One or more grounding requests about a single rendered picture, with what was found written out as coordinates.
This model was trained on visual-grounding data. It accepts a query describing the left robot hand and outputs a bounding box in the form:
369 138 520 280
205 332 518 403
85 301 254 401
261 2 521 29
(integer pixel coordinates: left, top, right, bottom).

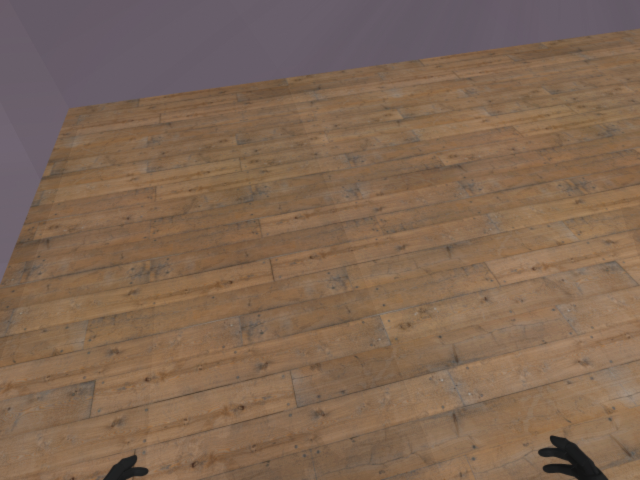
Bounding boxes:
103 455 148 480

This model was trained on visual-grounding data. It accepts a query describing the right robot hand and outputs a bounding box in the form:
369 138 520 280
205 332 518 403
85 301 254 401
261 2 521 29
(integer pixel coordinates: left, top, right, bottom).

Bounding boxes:
538 436 608 480

